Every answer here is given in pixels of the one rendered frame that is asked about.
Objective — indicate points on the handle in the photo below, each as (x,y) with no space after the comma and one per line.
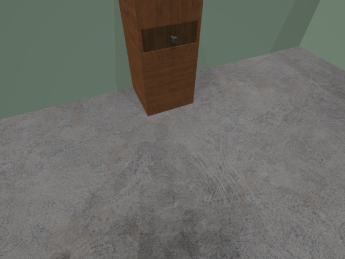
(174,39)

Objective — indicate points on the cabinet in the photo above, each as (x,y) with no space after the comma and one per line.
(162,79)

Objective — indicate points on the drawer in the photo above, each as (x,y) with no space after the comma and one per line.
(157,38)

